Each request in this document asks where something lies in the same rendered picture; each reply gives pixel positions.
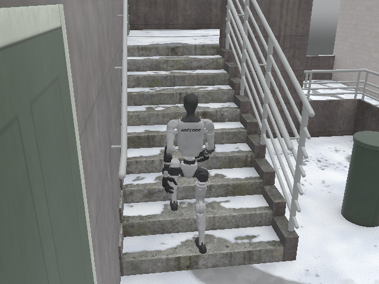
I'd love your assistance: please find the robot left forearm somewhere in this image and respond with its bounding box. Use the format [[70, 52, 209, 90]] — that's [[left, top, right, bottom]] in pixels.
[[162, 145, 172, 178]]

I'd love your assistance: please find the right robot shin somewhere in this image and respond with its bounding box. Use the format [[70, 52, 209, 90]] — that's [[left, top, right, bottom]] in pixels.
[[196, 203, 206, 245]]

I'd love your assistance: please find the robot torso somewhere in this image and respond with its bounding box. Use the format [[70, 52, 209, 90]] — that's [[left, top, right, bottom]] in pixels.
[[177, 117, 204, 178]]

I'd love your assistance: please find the robot left upper arm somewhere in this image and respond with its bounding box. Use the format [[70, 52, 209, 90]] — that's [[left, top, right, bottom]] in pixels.
[[166, 119, 178, 154]]

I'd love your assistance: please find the robot right forearm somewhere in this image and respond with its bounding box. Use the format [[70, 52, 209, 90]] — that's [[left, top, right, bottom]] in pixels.
[[204, 143, 215, 157]]

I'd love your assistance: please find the left robot hand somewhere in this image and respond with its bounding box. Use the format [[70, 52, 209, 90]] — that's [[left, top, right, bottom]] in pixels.
[[162, 177, 177, 193]]

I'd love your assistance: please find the robot right upper arm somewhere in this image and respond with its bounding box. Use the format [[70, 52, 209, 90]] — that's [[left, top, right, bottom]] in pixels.
[[203, 119, 214, 150]]

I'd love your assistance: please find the right robot hand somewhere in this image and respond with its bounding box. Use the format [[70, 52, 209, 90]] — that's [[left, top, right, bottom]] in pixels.
[[195, 150, 209, 162]]

